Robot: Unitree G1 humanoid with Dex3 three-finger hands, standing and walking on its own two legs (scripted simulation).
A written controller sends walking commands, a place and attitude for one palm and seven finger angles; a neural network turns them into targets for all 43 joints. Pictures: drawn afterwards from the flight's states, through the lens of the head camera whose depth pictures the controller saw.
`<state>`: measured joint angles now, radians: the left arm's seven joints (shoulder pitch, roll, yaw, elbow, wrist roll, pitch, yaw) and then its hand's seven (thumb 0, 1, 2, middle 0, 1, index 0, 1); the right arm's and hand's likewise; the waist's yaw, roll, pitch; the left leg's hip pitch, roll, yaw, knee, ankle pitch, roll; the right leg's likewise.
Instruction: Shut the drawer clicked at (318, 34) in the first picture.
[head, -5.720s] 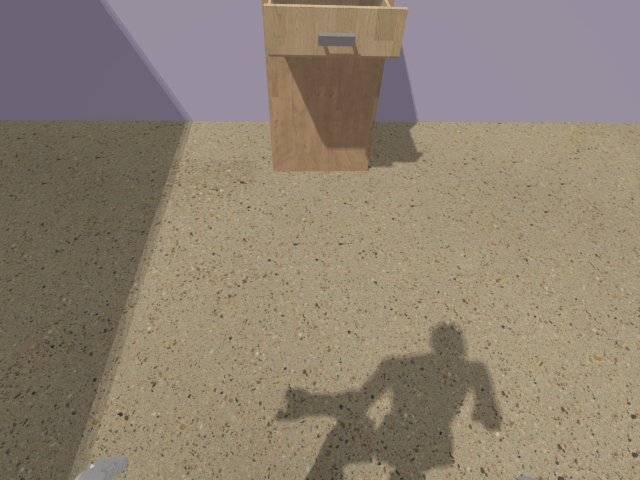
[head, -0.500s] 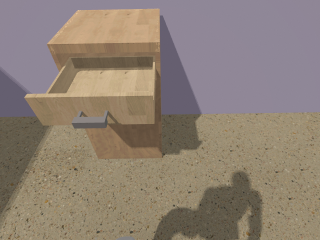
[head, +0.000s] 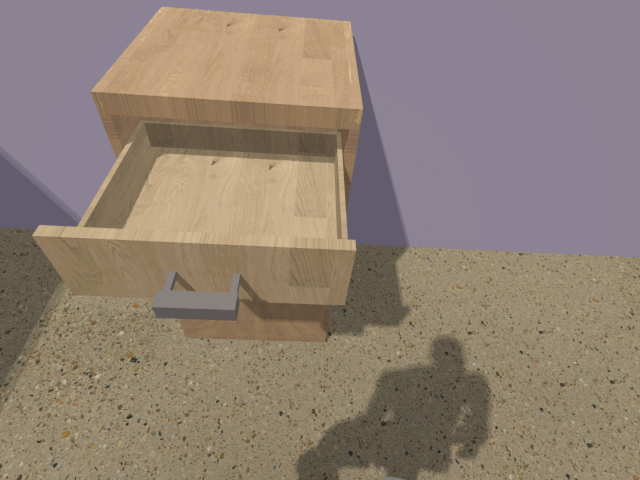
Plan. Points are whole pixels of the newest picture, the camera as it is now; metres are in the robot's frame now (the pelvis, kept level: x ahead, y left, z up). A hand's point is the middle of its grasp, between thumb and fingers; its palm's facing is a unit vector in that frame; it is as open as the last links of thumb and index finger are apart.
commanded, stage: come to a stop and stand still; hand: left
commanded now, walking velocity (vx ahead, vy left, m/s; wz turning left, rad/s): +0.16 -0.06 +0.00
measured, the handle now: (201, 291) +0.35 +0.20 +0.00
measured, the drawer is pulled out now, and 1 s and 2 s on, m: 0.30 0.30 0.30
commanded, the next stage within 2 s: look again from close up in 1.44 s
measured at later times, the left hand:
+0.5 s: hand out of the picture +0.10 +0.15 -0.18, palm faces +0.07 -0.97 -0.23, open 7.3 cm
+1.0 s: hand out of the picture -0.04 +0.14 -0.17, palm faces +0.05 -0.97 -0.23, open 7.4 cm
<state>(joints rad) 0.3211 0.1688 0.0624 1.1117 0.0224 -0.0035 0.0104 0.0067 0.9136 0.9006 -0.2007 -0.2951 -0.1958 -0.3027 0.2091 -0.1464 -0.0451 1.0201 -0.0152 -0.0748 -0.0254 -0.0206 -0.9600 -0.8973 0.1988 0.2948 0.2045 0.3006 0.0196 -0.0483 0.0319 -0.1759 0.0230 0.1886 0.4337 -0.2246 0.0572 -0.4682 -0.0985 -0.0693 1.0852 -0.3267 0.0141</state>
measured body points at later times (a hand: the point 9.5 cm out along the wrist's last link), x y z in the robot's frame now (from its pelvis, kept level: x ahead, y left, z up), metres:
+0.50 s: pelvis +0.01 -0.03 -0.01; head +0.05 -0.03 +0.44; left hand +0.10 +0.20 -0.16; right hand +0.02 -0.25 -0.17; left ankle -0.04 +0.10 -0.70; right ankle +0.11 -0.14 -0.74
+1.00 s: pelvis -0.02 -0.04 -0.01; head +0.00 -0.06 +0.44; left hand -0.04 +0.19 -0.15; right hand -0.05 -0.25 -0.17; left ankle -0.03 +0.11 -0.74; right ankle -0.03 -0.13 -0.74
